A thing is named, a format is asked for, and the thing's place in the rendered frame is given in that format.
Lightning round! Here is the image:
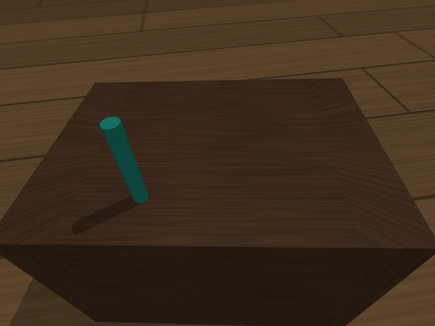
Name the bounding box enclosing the can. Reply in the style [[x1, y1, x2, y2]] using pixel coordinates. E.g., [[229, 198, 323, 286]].
[[99, 117, 149, 204]]

